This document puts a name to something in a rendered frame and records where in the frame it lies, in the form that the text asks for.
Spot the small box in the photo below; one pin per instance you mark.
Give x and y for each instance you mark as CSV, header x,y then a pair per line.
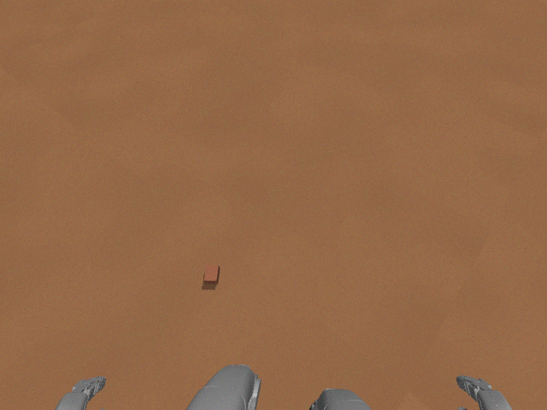
x,y
212,273

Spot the right robot hand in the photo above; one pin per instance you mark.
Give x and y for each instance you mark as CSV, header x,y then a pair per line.
x,y
482,392

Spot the left robot hand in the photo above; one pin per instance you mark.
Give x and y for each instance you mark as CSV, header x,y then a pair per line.
x,y
81,394

